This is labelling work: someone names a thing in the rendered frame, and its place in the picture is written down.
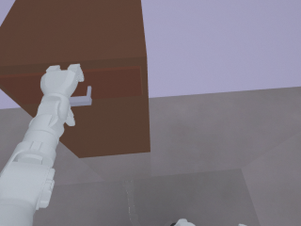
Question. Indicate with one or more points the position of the robot left forearm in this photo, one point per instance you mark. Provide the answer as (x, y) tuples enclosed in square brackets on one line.
[(41, 138)]

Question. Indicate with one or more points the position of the right robot shin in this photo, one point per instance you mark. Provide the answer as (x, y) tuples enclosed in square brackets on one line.
[(181, 220)]

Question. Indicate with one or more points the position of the cabinet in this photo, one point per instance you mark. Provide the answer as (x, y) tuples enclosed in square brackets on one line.
[(96, 34)]

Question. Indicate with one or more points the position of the drawer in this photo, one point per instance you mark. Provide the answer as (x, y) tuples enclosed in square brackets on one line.
[(114, 82)]

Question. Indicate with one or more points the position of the handle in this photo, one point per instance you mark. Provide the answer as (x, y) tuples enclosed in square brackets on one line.
[(82, 100)]

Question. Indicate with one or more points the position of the left robot upper arm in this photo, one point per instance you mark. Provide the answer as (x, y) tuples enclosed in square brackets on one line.
[(25, 188)]

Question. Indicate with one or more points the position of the left robot hand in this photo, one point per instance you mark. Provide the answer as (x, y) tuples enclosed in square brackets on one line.
[(62, 82)]

